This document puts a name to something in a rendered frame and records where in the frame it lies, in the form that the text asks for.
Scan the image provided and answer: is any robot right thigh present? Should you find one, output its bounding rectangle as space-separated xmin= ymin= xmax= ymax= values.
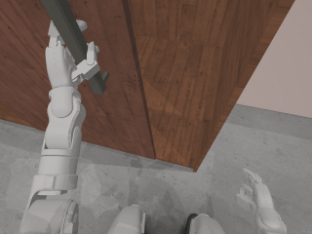
xmin=189 ymin=215 xmax=225 ymax=234

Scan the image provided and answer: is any robot left forearm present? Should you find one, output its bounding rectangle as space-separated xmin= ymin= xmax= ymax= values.
xmin=19 ymin=86 xmax=86 ymax=234

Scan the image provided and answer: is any handle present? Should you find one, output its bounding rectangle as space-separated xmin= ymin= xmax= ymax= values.
xmin=40 ymin=0 xmax=109 ymax=96

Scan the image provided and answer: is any robot left thigh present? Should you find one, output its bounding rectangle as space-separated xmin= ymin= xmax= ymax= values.
xmin=107 ymin=206 xmax=146 ymax=234

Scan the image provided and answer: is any wardrobe door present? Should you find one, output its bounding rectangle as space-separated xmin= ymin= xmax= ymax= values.
xmin=0 ymin=0 xmax=156 ymax=160
xmin=0 ymin=103 xmax=23 ymax=120

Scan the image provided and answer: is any robot right hand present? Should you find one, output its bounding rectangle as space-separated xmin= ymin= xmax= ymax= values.
xmin=236 ymin=168 xmax=275 ymax=215

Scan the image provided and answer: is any robot right forearm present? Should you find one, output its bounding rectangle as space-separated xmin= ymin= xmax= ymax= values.
xmin=254 ymin=207 xmax=287 ymax=234

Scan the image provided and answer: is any robot left hand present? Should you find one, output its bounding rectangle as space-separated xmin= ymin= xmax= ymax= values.
xmin=45 ymin=19 xmax=100 ymax=90

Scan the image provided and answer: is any robot thigh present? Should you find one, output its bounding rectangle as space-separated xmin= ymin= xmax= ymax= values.
xmin=107 ymin=206 xmax=146 ymax=234
xmin=189 ymin=215 xmax=225 ymax=234

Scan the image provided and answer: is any left robot upper arm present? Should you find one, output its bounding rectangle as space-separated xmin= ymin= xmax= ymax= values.
xmin=21 ymin=199 xmax=79 ymax=234

